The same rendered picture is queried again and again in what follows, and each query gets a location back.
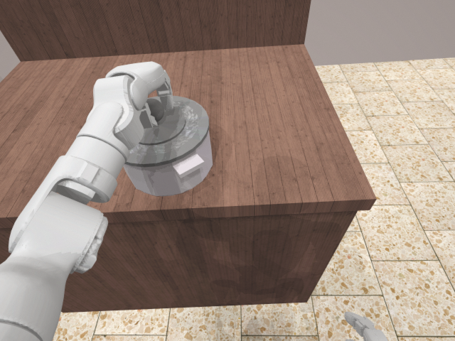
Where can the pot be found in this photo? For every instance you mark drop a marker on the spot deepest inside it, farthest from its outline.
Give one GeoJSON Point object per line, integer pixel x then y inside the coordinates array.
{"type": "Point", "coordinates": [173, 178]}

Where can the lid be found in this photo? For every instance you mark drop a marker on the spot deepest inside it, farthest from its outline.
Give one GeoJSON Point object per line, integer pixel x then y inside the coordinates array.
{"type": "Point", "coordinates": [180, 132]}

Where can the table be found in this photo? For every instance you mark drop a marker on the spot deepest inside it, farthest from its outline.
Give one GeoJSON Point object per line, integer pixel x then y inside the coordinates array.
{"type": "Point", "coordinates": [285, 183]}

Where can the robot left forearm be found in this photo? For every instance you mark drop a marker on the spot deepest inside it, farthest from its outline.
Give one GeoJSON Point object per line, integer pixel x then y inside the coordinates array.
{"type": "Point", "coordinates": [89, 170]}

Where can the left robot upper arm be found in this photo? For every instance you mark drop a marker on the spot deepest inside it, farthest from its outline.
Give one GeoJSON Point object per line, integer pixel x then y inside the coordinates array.
{"type": "Point", "coordinates": [63, 236]}

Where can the knob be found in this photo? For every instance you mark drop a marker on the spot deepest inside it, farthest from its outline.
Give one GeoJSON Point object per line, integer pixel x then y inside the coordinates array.
{"type": "Point", "coordinates": [156, 108]}

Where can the right robot hand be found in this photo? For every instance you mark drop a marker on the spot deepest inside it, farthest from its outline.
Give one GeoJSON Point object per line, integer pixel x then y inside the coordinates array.
{"type": "Point", "coordinates": [364, 327]}

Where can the left robot hand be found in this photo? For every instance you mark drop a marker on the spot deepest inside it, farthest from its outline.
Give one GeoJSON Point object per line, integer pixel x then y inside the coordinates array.
{"type": "Point", "coordinates": [155, 78]}

